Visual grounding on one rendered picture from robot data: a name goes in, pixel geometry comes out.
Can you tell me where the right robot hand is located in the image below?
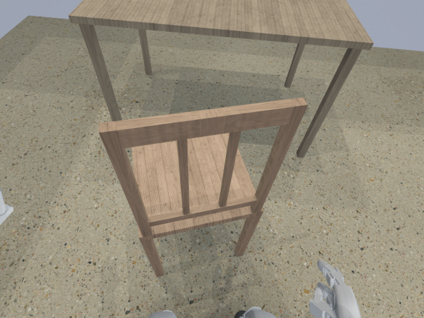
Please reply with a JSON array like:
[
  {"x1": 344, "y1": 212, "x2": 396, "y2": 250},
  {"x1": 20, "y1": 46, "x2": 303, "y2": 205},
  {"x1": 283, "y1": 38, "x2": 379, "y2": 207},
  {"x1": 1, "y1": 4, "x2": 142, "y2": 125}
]
[{"x1": 309, "y1": 260, "x2": 361, "y2": 318}]

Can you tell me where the robot right shin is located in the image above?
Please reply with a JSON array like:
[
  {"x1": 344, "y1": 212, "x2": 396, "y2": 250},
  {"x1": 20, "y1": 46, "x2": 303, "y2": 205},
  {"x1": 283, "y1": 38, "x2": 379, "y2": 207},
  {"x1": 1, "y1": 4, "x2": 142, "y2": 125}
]
[{"x1": 244, "y1": 307, "x2": 262, "y2": 314}]

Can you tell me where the table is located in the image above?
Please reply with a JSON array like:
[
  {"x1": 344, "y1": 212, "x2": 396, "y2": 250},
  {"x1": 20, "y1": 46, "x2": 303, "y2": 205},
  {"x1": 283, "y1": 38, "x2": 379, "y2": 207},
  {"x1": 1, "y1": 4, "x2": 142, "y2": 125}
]
[{"x1": 68, "y1": 0, "x2": 374, "y2": 158}]

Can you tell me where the left robot hand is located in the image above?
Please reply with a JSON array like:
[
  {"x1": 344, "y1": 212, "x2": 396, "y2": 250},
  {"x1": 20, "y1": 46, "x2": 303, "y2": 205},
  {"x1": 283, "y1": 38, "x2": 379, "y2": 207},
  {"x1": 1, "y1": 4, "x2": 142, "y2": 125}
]
[{"x1": 0, "y1": 188, "x2": 14, "y2": 225}]

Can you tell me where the chair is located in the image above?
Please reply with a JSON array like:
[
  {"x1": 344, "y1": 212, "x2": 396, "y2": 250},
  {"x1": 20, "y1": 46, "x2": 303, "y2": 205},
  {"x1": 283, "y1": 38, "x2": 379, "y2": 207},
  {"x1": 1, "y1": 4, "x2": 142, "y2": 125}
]
[{"x1": 99, "y1": 97, "x2": 308, "y2": 277}]

